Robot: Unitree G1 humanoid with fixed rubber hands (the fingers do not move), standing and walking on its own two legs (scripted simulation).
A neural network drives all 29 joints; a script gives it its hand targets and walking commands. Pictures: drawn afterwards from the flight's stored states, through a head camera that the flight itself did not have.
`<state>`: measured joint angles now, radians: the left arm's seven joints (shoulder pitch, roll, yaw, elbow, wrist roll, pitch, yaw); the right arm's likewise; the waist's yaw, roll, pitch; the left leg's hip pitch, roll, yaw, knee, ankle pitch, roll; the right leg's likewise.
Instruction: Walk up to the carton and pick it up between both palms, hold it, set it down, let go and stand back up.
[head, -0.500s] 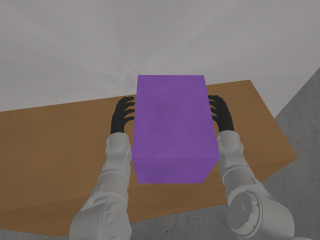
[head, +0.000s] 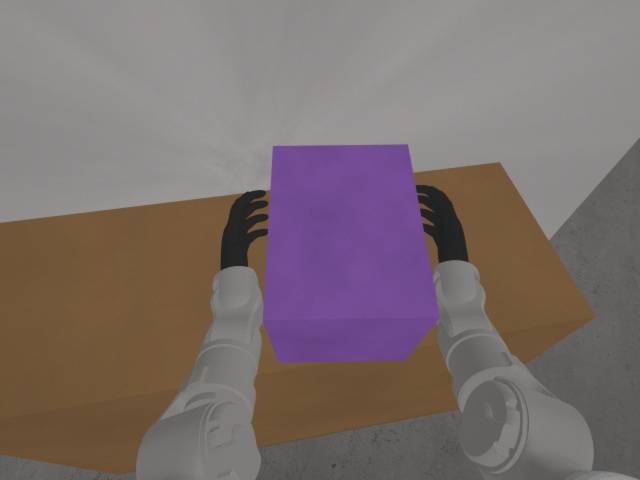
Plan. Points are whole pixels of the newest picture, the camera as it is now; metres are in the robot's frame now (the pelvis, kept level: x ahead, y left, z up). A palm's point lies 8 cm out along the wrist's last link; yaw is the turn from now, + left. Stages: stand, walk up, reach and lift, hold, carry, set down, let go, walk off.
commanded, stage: reach and lift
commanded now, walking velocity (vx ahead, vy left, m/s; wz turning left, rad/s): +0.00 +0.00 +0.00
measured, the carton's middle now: (341, 256) +0.41 +0.00 +0.01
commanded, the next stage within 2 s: none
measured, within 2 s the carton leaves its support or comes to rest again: neither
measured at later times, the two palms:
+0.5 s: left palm (235, 261) +0.38 +0.14 +0.04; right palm (452, 253) +0.39 -0.13 +0.05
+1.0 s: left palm (218, 237) +0.37 +0.15 +0.10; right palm (464, 230) +0.38 -0.13 +0.12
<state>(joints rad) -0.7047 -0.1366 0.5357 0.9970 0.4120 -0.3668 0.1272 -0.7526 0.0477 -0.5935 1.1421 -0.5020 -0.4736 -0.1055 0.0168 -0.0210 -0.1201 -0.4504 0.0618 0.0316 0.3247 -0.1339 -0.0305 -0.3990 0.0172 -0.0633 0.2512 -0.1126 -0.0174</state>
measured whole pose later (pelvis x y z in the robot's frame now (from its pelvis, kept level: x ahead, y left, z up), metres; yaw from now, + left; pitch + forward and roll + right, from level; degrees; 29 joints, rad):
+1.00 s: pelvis -0.01 +0.01 +0.00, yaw +1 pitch +5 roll -1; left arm -0.64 -0.08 0.28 0.75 0.16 0.03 0.16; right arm -0.71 -0.03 -0.10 0.97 0.03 -0.12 -0.17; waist -0.03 -0.03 -0.12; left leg -0.29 0.06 0.02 0.37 -0.16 -0.02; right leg -0.22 0.01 -0.08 0.27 -0.13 -0.01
